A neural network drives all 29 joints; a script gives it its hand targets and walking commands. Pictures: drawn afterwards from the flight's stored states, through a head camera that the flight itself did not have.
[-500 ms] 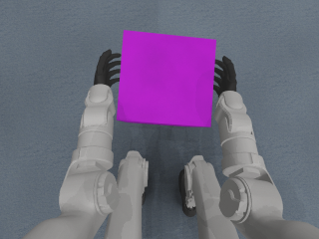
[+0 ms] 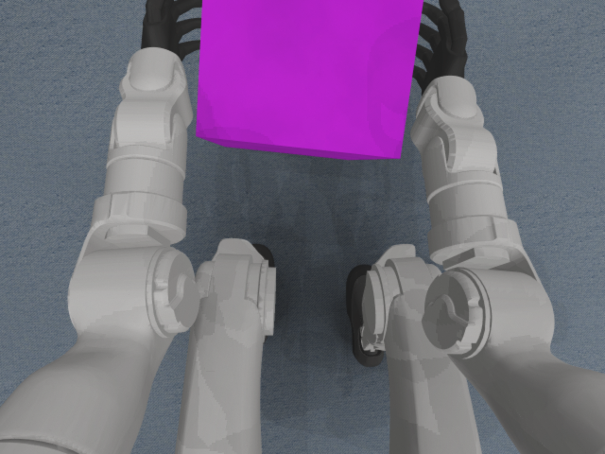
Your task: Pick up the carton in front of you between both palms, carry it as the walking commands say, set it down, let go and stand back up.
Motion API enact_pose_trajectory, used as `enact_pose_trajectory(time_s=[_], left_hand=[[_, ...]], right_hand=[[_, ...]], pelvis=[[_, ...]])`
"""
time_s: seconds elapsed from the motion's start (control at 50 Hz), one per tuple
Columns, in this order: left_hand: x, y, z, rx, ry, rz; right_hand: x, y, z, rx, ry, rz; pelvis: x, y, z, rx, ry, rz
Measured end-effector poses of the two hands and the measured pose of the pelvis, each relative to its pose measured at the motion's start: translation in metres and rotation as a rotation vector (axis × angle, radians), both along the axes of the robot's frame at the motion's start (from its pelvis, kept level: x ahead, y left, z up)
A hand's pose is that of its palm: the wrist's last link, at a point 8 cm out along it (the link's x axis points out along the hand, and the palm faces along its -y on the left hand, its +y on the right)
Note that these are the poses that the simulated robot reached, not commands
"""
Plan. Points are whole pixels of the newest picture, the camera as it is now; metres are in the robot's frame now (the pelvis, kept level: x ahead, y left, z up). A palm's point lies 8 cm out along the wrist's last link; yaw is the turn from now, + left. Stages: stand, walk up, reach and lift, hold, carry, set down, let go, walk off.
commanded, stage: set down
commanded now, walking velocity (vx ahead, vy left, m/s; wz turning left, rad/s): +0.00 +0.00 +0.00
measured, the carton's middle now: (300, 73) +0.53 +0.06 -0.22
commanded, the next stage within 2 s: none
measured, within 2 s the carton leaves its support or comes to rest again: rests again in 0.50 s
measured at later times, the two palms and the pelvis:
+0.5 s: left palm (180, 60) +0.52 +0.21 -0.21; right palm (415, 86) +0.52 -0.09 -0.21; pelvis +0.00 +0.00 -0.06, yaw -1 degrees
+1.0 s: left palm (176, 62) +0.53 +0.22 -0.22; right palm (415, 82) +0.53 -0.09 -0.21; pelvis -0.01 +0.00 -0.06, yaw -1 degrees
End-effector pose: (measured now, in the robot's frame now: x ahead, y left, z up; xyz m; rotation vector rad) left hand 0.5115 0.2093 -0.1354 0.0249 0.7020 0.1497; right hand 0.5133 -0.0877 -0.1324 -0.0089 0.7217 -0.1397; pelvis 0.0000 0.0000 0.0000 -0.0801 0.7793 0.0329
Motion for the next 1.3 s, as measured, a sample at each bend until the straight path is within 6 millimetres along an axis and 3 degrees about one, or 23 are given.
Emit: enact_pose_trajectory(time_s=[0.16, 0.26, 0.74, 1.3], left_hand=[[0.011, 0.003, -0.052, 0.007, 0.018, -0.015], [0.015, 0.004, -0.069, 0.007, 0.015, -0.017], [0.011, 0.009, -0.084, 0.013, 0.067, -0.034], [0.013, 0.015, -0.089, -0.027, 0.063, -0.078]], right_hand=[[0.009, 0.003, -0.052, -0.001, 0.017, 0.000], [0.014, 0.004, -0.068, 0.005, 0.013, -0.001], [0.015, 0.002, -0.080, 0.044, 0.031, 0.064], [0.018, -0.003, -0.090, 0.039, 0.015, 0.148]], pelvis=[[-0.001, -0.001, -0.030, -0.001, -0.039, -0.007], [0.001, 0.000, -0.044, 0.002, -0.078, -0.017], [-0.008, -0.002, -0.063, 0.019, -0.137, -0.038], [-0.011, -0.002, -0.064, 0.026, -0.178, -0.028]])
